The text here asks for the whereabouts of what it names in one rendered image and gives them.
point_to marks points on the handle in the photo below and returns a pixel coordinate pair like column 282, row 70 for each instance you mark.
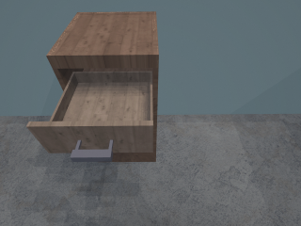
column 92, row 155

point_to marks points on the drawer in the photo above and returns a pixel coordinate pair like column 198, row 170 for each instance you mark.
column 96, row 107

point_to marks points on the cabinet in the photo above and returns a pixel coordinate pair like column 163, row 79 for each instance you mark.
column 111, row 41

